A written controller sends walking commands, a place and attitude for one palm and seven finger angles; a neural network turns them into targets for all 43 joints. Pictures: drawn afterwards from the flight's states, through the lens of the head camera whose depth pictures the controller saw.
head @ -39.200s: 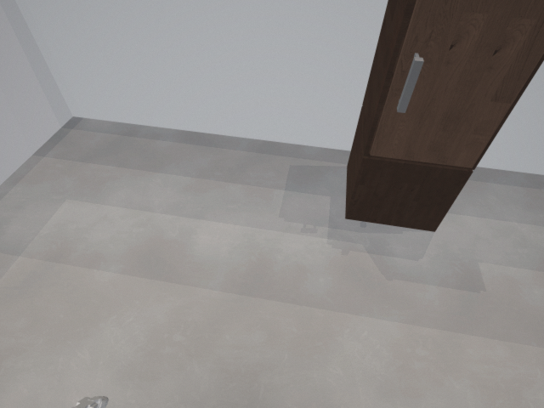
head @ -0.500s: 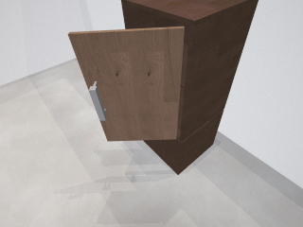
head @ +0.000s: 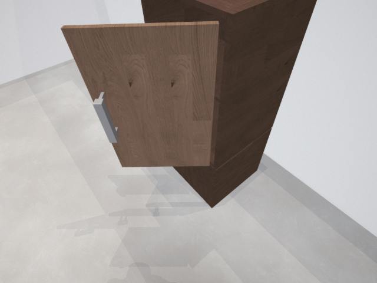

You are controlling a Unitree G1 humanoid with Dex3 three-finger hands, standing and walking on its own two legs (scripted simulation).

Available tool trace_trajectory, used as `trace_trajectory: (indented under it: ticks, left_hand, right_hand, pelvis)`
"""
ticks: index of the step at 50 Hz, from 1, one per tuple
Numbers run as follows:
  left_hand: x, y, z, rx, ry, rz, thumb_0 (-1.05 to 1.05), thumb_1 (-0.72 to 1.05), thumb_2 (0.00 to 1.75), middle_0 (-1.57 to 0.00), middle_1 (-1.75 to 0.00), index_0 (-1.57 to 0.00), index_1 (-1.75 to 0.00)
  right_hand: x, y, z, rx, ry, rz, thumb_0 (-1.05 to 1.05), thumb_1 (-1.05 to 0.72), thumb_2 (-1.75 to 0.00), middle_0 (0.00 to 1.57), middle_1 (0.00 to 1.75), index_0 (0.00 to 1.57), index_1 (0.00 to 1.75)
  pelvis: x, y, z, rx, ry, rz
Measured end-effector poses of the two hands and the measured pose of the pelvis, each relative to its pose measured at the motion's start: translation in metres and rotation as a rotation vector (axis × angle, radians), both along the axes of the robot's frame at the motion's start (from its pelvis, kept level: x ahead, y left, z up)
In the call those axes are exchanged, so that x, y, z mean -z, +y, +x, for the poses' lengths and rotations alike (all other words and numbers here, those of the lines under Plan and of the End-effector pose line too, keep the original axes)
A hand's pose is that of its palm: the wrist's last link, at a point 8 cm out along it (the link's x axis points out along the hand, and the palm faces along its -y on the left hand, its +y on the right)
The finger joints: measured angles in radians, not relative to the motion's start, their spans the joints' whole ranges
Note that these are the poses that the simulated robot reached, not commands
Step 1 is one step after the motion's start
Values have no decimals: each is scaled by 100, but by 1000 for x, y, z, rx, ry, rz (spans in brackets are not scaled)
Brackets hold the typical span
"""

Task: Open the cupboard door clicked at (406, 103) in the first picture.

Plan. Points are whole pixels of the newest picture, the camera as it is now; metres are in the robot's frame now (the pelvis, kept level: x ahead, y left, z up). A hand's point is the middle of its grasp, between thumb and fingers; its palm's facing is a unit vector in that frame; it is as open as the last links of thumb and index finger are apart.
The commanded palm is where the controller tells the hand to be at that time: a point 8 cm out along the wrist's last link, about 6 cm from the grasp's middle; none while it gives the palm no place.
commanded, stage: come to a stop and stand still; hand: left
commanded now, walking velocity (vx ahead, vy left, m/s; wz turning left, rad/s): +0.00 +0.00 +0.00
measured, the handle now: (108, 118) +0.59 +0.29 -0.03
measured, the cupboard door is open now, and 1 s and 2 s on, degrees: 50 50 50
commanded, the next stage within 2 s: look again from close up in 0.74 s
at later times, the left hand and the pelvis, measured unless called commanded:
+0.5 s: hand out of the picture +0.04 +0.16 -0.17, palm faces +0.04 -0.97 -0.22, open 7.3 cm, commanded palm none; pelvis +0.04 -0.02 +0.00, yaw +0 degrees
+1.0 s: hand out of the picture +0.06 +0.15 -0.17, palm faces +0.04 -0.97 -0.23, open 7.3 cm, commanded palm none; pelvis +0.05 -0.03 +0.00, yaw +1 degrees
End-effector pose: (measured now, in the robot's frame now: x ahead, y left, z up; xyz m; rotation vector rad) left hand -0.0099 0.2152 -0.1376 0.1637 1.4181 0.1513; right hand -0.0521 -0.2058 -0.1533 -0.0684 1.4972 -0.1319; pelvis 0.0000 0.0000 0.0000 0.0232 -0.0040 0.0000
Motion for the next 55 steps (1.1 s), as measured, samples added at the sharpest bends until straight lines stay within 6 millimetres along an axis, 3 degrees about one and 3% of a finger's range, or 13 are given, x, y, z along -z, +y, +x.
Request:
trace_trajectory:
  ticks: [10, 17, 27, 38, 55]
  left_hand:
    - [-2, -5, 23, -9, -9, 12, 2, 93, 90, -20, -30, -20, -30]
    - [-3, -7, 37, -17, -23, 18, 2, 93, 90, -20, -30, -20, -30]
    - [-3, -11, 52, -22, -35, 23, 1, 92, 90, -20, -30, -20, -30]
    - [-4, -14, 61, -21, -47, 29, 1, 92, 90, -20, -30, -20, -30]
    - [-3, -17, 59, -23, -45, 24, 1, 92, 90, -20, -30, -20, -30]
  right_hand:
    - [1, -3, 46, -16, -52, 9, 0, -91, -89, 19, 30, 20, 30]
    - [0, -18, 79, -34, -93, -21, 1, -92, -89, 19, 30, 20, 30]
    - [-3, -34, 108, -58, -127, -48, 1, -91, -89, 19, 30, 20, 30]
    - [-3, -39, 114, -62, -118, -47, 1, -91, -89, 19, 30, 20, 30]
    - [-4, -35, 98, -50, -79, -34, 0, -91, -89, 19, 30, 20, 30]
  pelvis:
    - [-2, -9, 20, -1, 3, -2]
    - [-2, -14, 33, -3, 0, -2]
    - [-3, -20, 45, -8, -2, -3]
    - [-3, -26, 52, -10, -4, -4]
    - [-4, -28, 51, -10, -8, -6]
